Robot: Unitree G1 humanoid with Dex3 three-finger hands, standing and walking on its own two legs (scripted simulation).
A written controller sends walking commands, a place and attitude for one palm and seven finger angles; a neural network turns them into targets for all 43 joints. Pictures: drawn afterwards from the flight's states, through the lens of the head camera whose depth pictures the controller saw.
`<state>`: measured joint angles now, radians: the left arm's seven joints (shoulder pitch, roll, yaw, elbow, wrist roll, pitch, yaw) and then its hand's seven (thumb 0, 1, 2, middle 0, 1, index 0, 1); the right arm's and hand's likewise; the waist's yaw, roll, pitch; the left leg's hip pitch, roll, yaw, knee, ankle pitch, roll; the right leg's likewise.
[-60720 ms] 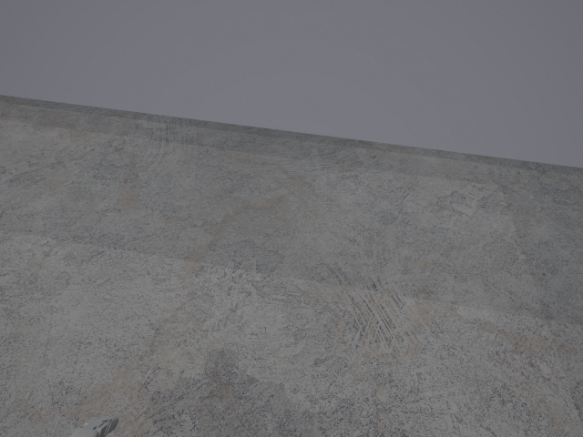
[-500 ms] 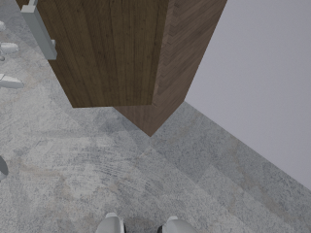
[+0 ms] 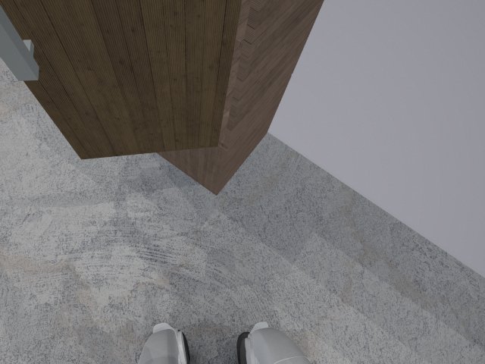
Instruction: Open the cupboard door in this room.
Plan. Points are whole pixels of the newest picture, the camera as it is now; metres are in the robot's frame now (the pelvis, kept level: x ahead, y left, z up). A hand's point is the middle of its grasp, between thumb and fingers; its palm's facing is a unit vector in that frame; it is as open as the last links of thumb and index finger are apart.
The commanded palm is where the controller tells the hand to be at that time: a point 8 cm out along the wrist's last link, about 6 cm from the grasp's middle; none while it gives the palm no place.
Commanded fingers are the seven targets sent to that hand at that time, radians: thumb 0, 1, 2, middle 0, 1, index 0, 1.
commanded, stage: move the hooked fingers beside the handle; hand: left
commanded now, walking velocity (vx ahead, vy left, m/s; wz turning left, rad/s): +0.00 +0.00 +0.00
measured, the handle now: (3, 21) +0.58 +0.26 +0.12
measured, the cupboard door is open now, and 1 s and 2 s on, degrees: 46 46 46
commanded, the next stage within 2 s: slide the fingers in behind the handle in 1.24 s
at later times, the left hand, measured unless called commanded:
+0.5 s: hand out of the picture +0.51 +0.30 +0.13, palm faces +0.08 -1.00 +0.01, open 14.0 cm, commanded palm +0.50 +0.35 +0.12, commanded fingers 0.00 -0.50 0.30 -0.30 -1.20 -0.30 -1.20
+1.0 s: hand out of the picture +0.52 +0.33 +0.13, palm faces +0.09 -1.00 +0.00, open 14.0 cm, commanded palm +0.51 +0.36 +0.12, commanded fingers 0.00 -0.50 0.30 -0.30 -1.20 -0.30 -1.20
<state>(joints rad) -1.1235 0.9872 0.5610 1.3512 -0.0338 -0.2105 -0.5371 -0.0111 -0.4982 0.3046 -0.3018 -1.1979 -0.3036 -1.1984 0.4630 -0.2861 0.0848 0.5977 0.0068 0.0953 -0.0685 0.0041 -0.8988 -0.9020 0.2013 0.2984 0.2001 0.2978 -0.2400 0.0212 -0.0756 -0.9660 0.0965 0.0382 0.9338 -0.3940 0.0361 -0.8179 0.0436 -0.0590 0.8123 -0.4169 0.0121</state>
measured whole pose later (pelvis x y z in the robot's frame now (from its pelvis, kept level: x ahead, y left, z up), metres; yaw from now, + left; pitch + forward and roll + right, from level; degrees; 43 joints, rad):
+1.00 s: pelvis -0.01 -0.01 -0.01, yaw +0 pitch +25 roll -6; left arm -1.17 1.04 0.55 1.38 -0.04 -0.22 -0.56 -0.01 -0.50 0.30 -0.30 -1.20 -0.30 -1.20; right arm 0.46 -0.29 0.10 0.61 0.02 0.09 -0.07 0.00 -0.90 -0.90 0.20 0.30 0.20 0.30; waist -0.25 0.02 -0.06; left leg -1.03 0.11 0.00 0.99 -0.40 0.02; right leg -0.87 0.06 -0.09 0.86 -0.42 0.00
